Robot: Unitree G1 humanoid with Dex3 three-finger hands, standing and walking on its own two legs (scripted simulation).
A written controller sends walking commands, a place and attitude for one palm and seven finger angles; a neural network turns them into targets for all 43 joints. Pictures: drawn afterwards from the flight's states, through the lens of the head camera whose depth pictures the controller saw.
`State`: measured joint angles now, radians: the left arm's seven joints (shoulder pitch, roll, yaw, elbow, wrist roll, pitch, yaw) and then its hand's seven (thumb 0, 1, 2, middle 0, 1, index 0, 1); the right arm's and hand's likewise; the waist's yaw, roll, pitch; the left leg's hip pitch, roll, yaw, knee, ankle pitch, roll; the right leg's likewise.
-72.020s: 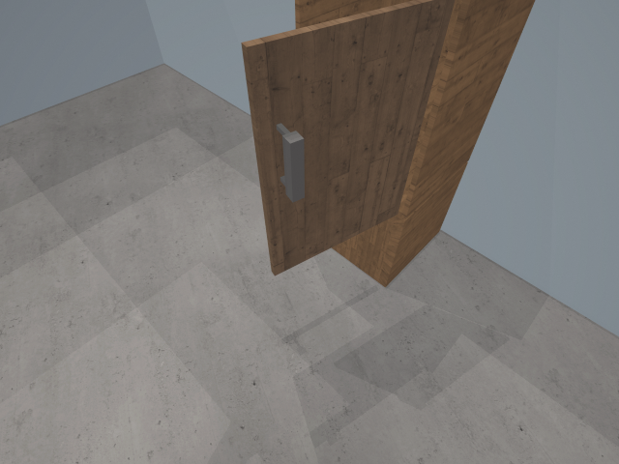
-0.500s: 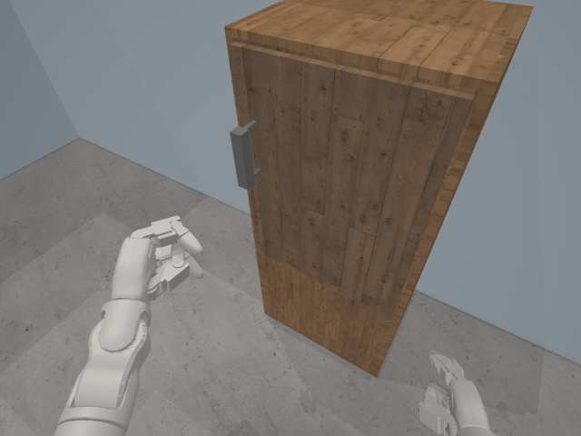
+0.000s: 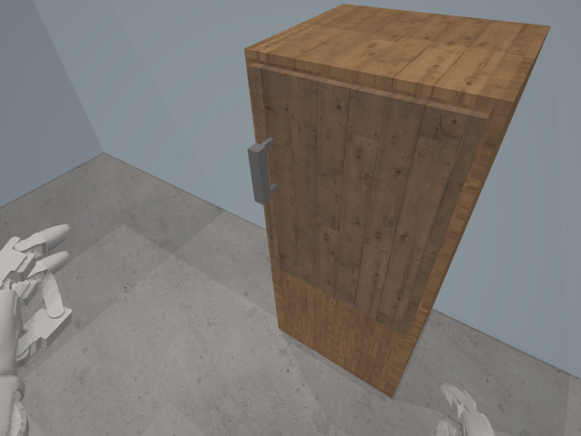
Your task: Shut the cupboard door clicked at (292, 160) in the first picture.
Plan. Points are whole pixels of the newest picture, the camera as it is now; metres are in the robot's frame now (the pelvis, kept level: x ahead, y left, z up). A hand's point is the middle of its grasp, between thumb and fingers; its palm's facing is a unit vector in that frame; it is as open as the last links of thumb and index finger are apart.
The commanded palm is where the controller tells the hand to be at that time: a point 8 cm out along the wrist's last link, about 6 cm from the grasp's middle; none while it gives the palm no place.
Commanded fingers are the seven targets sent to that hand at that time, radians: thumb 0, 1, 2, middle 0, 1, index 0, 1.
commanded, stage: draw the hand back to the body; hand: left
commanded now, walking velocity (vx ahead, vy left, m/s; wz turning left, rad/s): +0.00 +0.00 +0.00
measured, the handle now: (266, 170) +0.64 +0.13 +0.03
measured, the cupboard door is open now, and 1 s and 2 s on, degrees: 0 0 0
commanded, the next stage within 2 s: step back with the hand held close in 0.36 s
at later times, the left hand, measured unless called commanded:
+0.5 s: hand (68, 312) +0.19 +0.26 +0.16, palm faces +0.48 -0.78 -0.40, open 7.4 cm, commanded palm +0.13 +0.29 +0.17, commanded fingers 0.00 0.90 0.90 -0.20 -0.30 -0.20 -0.30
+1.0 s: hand (32, 343) +0.15 +0.27 +0.17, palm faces +0.49 -0.73 -0.48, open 7.4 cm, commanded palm +0.09 +0.30 +0.17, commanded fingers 0.00 0.90 0.90 -0.20 -0.30 -0.20 -0.30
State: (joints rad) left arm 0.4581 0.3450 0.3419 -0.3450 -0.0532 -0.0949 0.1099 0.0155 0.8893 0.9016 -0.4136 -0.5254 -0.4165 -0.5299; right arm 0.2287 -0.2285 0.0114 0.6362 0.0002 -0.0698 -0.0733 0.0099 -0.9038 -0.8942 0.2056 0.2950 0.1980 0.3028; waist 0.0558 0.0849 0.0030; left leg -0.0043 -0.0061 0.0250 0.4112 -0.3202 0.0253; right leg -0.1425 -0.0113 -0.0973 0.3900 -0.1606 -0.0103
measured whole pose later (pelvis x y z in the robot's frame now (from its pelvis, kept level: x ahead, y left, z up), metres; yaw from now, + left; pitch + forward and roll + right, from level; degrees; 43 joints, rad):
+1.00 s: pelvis -0.05 +0.00 -0.01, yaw +0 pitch +1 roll +0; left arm 0.50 0.39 0.46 -0.44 -0.03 -0.20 0.15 0.01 0.89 0.90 -0.21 -0.30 -0.21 -0.30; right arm 0.22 -0.20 0.01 0.57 -0.01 -0.06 -0.06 0.01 -0.90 -0.89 0.21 0.30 0.20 0.30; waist 0.01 0.03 -0.02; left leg -0.30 -0.02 0.03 0.60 -0.32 0.03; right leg -0.34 0.01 -0.02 0.59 -0.27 -0.02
